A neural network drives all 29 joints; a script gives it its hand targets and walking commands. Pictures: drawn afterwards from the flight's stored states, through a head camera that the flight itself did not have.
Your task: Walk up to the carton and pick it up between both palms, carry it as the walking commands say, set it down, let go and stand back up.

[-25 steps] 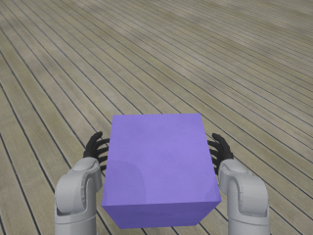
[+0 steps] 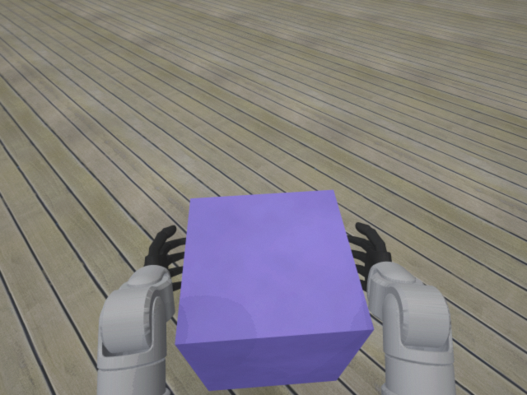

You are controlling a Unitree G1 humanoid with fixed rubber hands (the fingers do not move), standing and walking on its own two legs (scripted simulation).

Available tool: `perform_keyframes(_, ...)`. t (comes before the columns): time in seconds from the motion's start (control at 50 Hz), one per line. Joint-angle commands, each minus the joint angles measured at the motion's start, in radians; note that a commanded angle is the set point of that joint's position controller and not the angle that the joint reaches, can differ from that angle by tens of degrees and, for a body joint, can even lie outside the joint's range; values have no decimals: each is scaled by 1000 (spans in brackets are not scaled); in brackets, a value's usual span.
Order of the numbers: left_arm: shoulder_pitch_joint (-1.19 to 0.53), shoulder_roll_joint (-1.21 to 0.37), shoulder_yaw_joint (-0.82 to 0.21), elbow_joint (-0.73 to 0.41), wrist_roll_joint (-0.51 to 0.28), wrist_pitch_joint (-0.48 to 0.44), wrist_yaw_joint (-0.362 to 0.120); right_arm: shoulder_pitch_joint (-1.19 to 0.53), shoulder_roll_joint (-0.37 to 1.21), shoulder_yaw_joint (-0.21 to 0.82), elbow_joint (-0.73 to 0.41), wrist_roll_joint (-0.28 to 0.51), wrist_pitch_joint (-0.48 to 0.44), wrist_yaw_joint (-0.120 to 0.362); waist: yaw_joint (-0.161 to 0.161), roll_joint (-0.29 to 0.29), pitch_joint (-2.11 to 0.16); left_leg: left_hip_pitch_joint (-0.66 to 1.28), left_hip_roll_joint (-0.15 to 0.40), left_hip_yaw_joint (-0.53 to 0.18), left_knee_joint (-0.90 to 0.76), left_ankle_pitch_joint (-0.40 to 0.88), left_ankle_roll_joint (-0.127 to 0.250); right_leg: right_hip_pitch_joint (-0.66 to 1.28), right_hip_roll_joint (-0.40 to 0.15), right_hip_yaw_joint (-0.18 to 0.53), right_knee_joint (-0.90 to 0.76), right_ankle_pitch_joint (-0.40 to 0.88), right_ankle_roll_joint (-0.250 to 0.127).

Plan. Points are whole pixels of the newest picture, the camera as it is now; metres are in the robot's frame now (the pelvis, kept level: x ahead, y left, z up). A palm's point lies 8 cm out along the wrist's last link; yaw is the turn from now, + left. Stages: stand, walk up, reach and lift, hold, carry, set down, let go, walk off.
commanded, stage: carry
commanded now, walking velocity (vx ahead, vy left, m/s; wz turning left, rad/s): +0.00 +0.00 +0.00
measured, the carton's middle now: (268, 295) +0.28 -0.01 +0.02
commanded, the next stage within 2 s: none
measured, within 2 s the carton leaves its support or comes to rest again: neither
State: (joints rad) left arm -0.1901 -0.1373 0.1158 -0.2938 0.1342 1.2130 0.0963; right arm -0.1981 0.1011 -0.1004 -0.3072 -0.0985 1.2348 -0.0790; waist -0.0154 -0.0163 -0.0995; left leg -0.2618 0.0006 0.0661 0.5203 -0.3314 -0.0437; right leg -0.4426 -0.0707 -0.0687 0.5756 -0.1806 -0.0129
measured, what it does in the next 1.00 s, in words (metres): walks backwards: right foot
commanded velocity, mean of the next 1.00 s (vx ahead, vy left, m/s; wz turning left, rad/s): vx -0.08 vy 0.06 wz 0.00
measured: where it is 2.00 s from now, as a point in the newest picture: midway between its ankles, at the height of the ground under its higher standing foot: outside the picture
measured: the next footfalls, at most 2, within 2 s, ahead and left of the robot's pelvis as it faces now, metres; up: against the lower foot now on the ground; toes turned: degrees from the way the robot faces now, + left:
right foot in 0.74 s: +0.01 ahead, -0.11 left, +0.00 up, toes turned -7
left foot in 1.06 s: -0.10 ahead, +0.20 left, +0.00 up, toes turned +6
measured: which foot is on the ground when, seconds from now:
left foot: down 0.00-0.80, up 0.82-1.00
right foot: down 0.00-0.64, up 0.66-0.72, down 0.74-1.00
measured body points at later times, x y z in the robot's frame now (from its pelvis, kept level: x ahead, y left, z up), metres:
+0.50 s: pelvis -0.09 +0.00 +0.00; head -0.10 -0.01 +0.45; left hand +0.19 +0.16 +0.07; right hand +0.19 -0.15 +0.07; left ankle -0.02 +0.13 -0.73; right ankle +0.04 -0.11 -0.73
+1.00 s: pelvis -0.14 +0.05 -0.01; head -0.12 +0.05 +0.44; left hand +0.15 +0.21 +0.06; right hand +0.15 -0.10 +0.06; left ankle -0.13 +0.18 -0.70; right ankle -0.03 -0.10 -0.73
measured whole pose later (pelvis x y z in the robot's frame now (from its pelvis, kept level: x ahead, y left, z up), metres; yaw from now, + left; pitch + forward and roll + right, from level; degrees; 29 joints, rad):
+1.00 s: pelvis -0.14 +0.05 -0.01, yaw +2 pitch +3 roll +2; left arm -0.21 -0.14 0.13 -0.30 0.13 1.21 0.10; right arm -0.20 0.11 -0.11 -0.32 -0.11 1.22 -0.07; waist -0.01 -0.03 -0.03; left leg -0.49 0.01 0.05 0.86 -0.43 -0.03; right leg -0.51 -0.16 -0.08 0.57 -0.11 0.05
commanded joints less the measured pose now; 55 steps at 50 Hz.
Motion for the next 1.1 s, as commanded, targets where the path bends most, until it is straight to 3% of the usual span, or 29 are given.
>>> perform_keyframes(0.0, -355, -857, -688, -31, -383, 21, -267, -350, 926, 677, 21, 378, -3, 263, 28, 3, -193, 160, 132, -99, -142, 59, 36, 28, -99, 140, -167, -16, 12)
perform_keyframes(0.02, -434, -899, -728, -67, -414, 23, -276, -399, 944, 684, -11, 374, -13, 266, 23, 149, -175, 25, 212, -179, -182, 32, 78, 86, -29, 29, -85, -47, 46)
perform_keyframes(0.06, -490, -935, -741, -43, -441, 15, -289, -450, 930, 668, -39, 363, -25, 258, 24, 64, -103, -206, 241, -186, -252, -178, 99, 211, -2, 2, 11, -73, 33)
perform_keyframes(0.08, -534, -920, -751, -80, -458, 11, -295, -446, 961, 675, -38, 362, -25, 258, 17, 148, -81, -283, 231, -170, -292, -328, 99, 218, 11, -2, 66, -99, 31)
perform_keyframes(0.14, -576, -913, -790, -142, -485, 1, -289, -386, 935, 664, -26, 339, -40, 250, 16, 173, -143, -103, 196, -113, -199, -132, 82, 172, -14, 11, -50, 9, 16)
perform_keyframes(0.16, -559, -912, -770, -108, -485, 12, -287, -382, 940, 651, 5, 332, -32, 246, 14, 102, -150, -119, 204, -149, -188, -109, 82, 192, -21, 32, -61, -35, 9)
perform_keyframes(0.2, -486, -914, -757, -34, -475, 21, -290, -408, 921, 660, -32, 342, -30, 238, 19, 73, -134, -176, 174, -125, -213, -233, 84, 203, -2, 18, -54, -79, 12)
perform_keyframes(0.24, -515, -925, -756, -31, -471, 26, -298, -448, 935, 669, -53, 353, -26, 241, 18, 147, -102, -206, 168, -121, -247, -326, 69, 165, 15, 1, -50, -91, 19)
perform_keyframes(0.28, -436, -896, -712, 36, -443, 24, -300, -481, 926, 684, -38, 349, -24, 245, 20, 17, -97, -240, 177, -130, -225, -334, 78, 178, 11, 10, -66, -133, 14)
perform_keyframes(0.32, -431, -895, -707, 28, -439, 16, -291, -436, 925, 681, -18, 355, -22, 254, 20, 60, -143, -142, 150, -88, -164, -228, 67, 124, -23, 59, -122, -136, 0)
perform_keyframes(0.38, -458, -897, -695, 17, -424, 9, -291, -472, 946, 695, -20, 361, -30, 251, 13, -42, -124, -138, 104, -44, -91, -230, 57, 31, -83, 166, -252, -379, -2)
perform_keyframes(0.4, -483, -879, -695, -12, -426, 5, -290, -455, 949, 703, 11, 355, -27, 249, 5, -154, -105, -100, 75, -21, -40, -153, 51, -12, -82, 173, -293, -432, 3)
perform_keyframes(0.44, -461, -882, -691, -37, -435, 6, -290, -436, 980, 706, 11, 371, -27, 240, 2, -114, -202, -44, 33, 43, 68, 7, 37, 40, -121, 214, -323, -386, 3)
perform_keyframes(0.5, -489, -887, -691, -45, -439, 4, -290, -444, 1000, 713, 8, 388, -27, 242, 2, -88, -230, -6, 0, 80, 105, -74, 43, -2, -134, 199, -365, -460, 12)
perform_keyframes(0.54, -474, -898, -697, -32, -425, 9, -285, -478, 942, 688, -53, 391, -33, 244, -13, -180, -199, -11, 7, 78, 114, -94, 49, -23, -118, 110, -344, -453, 33)
perform_keyframes(0.58, -518, -906, -700, -43, -430, 14, -277, -512, 974, 711, -56, 409, -29, 248, -9, -90, -208, -65, 11, 52, 2, -81, 68, 27, -69, 19, -238, -381, 46)
perform_keyframes(0.62, -477, -888, -700, -50, -405, 7, -268, -484, 966, 711, -40, 410, -28, 249, -1, 169, -183, -207, 179, -211, -250, -363, 92, 105, 8, -40, 7, -222, 51)
perform_keyframes(0.64, -427, -882, -693, -33, -387, 11, -262, -486, 953, 698, -47, 411, -23, 255, 10, 265, -176, -310, 241, -257, -332, -439, 112, 174, 15, -30, 153, -196, 49)
perform_keyframes(0.68, -423, -886, -680, -22, -387, 7, -255, -426, 943, 684, 36, 394, -15, 266, 42, 181, -186, -326, 236, -174, -312, -359, 103, 229, 51, -36, 172, -141, 0)
perform_keyframes(0.7, -408, -906, -681, 7, -379, 7, -258, -462, 942, 696, -3, 405, -24, 272, 38, 188, -158, -217, 200, -121, -225, -215, 95, 160, 29, -39, 50, -121, 2)
perform_keyframes(0.74, -404, -893, -687, 19, -382, 8, -268, -460, 926, 679, -14, 373, -26, 263, 17, 63, -119, -178, 166, -94, -61, 69, 75, 168, -51, 38, -81, -59, -5)
perform_keyframes(0.78, -428, -884, -693, -4, -400, 7, -274, -480, 941, 689, -26, 378, -18, 260, 19, -125, -120, -249, 58, 3, 153, -25, 28, 105, -273, 334, -281, -230, -80)
perform_keyframes(0.8, -453, -867, -685, -23, -417, 9, -272, -432, 939, 686, 11, 363, -11, 260, 26, -203, -127, -241, 55, -29, 300, -84, 26, 78, -330, 402, -300, -168, -119)
perform_keyframes(0.9, -470, -938, -719, -77, -449, 9, -278, -423, 961, 686, -32, 388, -21, 242, 14, -175, -231, -333, 27, -54, 471, -115, 13, 246, -297, 261, -211, 258, -96)
perform_keyframes(1.0, -453, -910, -708, -102, -419, 0, -265, -451, 1001, 719, -93, 421, -26, 249, 8, -259, -288, -134, 18, 7, 69, 2, 14, 279, -261, 143, -89, 464, -56)
perform_keyframes(1.02, -413, -922, -708, -93, -417, 6, -263, -410, 968, 706, -77, 418, -26, 252, 17, -213, -289, -37, -28, 68, -4, 6, 11, 230, -244, 134, -94, 380, -30)
perform_keyframes(1.04, -362, -882, -702, -75, -402, 1, -259, -360, 936, 694, -79, 409, -30, 255, 15, -135, -273, 74, 54, -36, -161, 77, 22, 131, -207, 111, 22, 357, 5)
perform_keyframes(1.06, -419, -907, -738, -136, -423, 4, -260, -353, 971, 691, -24, 378, -34, 254, 6, 258, -226, 93, 314, -302, -191, 445, 124, -115, -11, -107, 183, -102, 80)
perform_keyframes(1.08, -485, -928, -752, -148, -428, 2, -269, -431, 971, 703, -104, 386, -40, 254, 7, 409, -243, 85, 341, -286, -116, 751, 235, -120, 3, -25, 444, -466, 59)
